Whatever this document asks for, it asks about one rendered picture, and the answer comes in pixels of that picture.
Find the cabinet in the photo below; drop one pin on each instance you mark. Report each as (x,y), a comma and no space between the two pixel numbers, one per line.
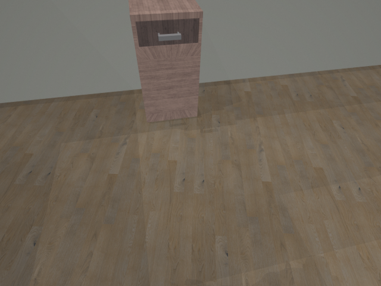
(169,74)

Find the drawer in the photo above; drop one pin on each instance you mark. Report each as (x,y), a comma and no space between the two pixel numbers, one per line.
(148,31)

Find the handle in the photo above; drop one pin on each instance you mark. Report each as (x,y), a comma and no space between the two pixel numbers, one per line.
(169,37)

